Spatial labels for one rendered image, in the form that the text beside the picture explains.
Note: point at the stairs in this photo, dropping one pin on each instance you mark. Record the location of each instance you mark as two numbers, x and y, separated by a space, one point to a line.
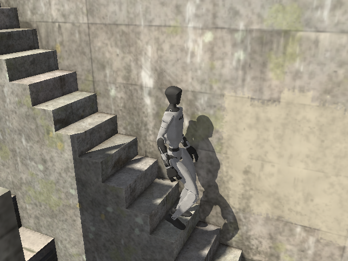
76 179

